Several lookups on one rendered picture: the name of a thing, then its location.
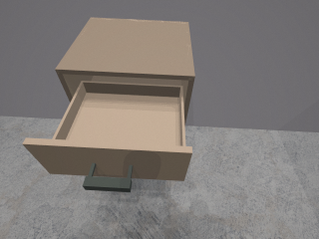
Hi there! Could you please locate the cabinet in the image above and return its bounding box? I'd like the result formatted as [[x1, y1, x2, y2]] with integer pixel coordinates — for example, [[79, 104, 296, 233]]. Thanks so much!
[[55, 17, 195, 125]]

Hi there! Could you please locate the drawer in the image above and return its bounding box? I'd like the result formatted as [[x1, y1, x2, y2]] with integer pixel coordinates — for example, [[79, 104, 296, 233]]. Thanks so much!
[[22, 81, 192, 181]]

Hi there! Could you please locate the handle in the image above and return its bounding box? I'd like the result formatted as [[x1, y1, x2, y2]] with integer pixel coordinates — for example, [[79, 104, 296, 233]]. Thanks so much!
[[83, 162, 133, 192]]

